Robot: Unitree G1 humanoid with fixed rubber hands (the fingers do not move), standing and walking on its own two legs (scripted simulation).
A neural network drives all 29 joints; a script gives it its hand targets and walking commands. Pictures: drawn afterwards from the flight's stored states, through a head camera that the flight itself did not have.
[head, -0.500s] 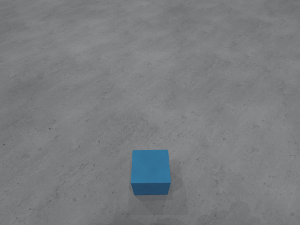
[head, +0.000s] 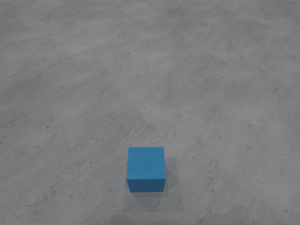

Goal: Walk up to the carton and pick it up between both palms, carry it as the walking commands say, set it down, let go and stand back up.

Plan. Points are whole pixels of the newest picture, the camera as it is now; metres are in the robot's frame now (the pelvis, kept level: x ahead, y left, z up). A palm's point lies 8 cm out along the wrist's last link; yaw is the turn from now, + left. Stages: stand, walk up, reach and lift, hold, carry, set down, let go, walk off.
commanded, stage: walk up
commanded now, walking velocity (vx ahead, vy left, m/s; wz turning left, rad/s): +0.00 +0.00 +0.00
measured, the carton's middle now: (146, 170) +0.49 +0.06 -0.64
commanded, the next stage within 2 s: stand in 1.82 s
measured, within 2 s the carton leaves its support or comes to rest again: neither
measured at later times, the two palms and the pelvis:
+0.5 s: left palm out of the picture +0.03 +0.24 -0.14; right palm out of the picture +0.03 -0.23 -0.13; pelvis -0.02 +0.01 +0.00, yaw +0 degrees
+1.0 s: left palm out of the picture +0.10 +0.29 -0.14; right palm out of the picture +0.03 -0.18 -0.11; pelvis +0.07 +0.06 +0.01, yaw +1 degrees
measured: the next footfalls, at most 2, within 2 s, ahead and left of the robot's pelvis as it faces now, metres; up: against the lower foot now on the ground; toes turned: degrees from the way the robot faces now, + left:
right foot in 1.08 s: +0.16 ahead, -0.09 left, +0.00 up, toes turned +5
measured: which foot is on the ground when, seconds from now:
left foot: down 0.00-1.00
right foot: down 0.00-0.72, up 0.74-1.00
